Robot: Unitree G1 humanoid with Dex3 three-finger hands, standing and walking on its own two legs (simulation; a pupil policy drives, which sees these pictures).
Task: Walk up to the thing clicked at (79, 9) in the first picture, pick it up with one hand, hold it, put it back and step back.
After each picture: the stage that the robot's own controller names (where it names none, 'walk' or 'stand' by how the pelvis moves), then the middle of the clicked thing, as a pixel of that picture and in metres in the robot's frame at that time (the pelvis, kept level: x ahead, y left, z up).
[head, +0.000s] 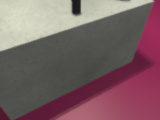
stand; (76, 4) +1.06 +0.05 -0.02
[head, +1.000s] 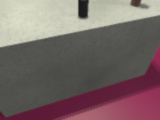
rise first; (83, 7) +0.95 +0.04 +0.01
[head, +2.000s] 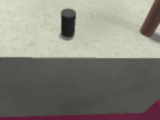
rise first; (68, 23) +0.65 +0.13 +0.02
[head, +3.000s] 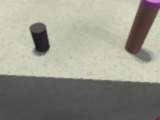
stand; (40, 38) +0.57 +0.21 +0.01
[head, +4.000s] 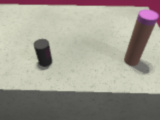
stand; (43, 53) +0.55 +0.20 -0.02
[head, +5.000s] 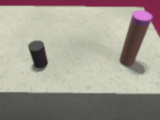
stand; (38, 54) +0.54 +0.21 -0.02
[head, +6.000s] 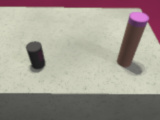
stand; (36, 55) +0.54 +0.22 -0.02
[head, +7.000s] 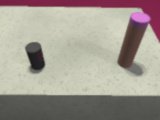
stand; (35, 56) +0.53 +0.22 -0.02
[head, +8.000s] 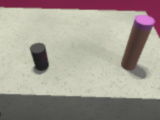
rise first; (40, 57) +0.53 +0.21 -0.02
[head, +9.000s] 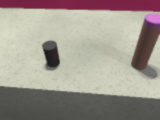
go down; (51, 54) +0.55 +0.20 -0.02
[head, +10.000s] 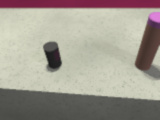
go down; (53, 55) +0.54 +0.20 -0.02
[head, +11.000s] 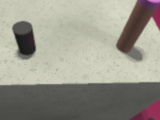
go down; (25, 39) +0.54 +0.18 +0.02
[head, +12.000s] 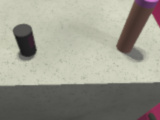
approach; (25, 41) +0.54 +0.19 +0.02
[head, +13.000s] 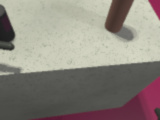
close in; (0, 24) +0.56 +0.21 +0.06
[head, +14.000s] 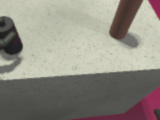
lift; (8, 36) +0.51 +0.20 +0.05
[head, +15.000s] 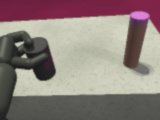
lift; (41, 60) +0.35 +0.13 +0.20
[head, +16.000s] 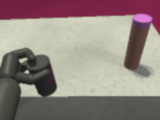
hold; (42, 76) +0.33 +0.13 +0.14
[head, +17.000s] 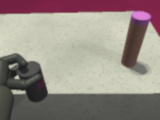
hold; (33, 82) +0.33 +0.16 +0.11
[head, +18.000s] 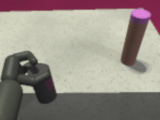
crouch; (43, 84) +0.34 +0.14 +0.08
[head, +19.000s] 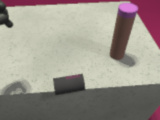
crouch; (69, 84) +0.40 +0.03 -0.03
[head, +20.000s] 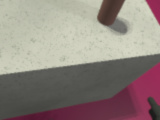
lower; out of the picture +0.28 +0.06 -0.50
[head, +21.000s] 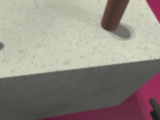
lower; out of the picture +0.27 +0.10 -0.66
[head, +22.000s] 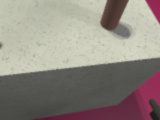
lower; out of the picture +0.28 +0.10 -0.66
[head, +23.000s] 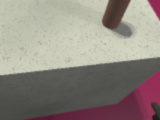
lower; out of the picture +0.28 +0.10 -0.66
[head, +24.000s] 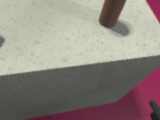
loosen; out of the picture +0.28 +0.10 -0.66
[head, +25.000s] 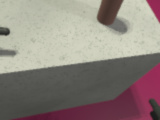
withdraw; out of the picture +0.28 +0.10 -0.66
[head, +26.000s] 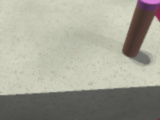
sink last; out of the picture +0.24 +0.07 -0.70
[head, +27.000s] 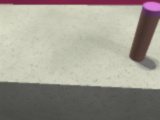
stand; out of the picture +0.29 +0.10 -0.70
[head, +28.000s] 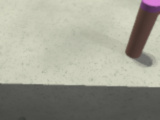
stand; out of the picture +0.27 +0.09 -0.70
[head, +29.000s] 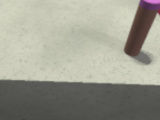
stand; out of the picture +0.27 +0.10 -0.69
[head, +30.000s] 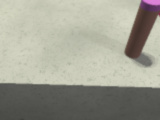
stand; out of the picture +0.26 +0.10 -0.69
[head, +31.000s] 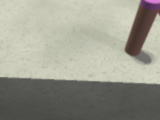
stand; out of the picture +0.28 +0.10 -0.69
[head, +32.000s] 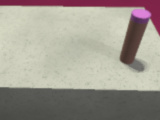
stand; out of the picture +0.27 +0.11 -0.74
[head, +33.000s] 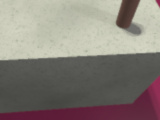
walk; out of the picture +0.35 +0.09 -0.72
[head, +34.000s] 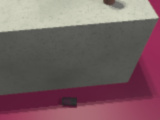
walk; (69, 101) +0.56 +0.14 -0.73
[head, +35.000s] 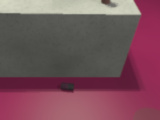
stand; (67, 86) +0.86 +0.12 -0.73
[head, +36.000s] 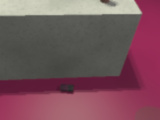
stand; (67, 87) +0.80 +0.12 -0.74
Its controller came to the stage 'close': yes
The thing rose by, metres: 0.18
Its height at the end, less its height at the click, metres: -0.73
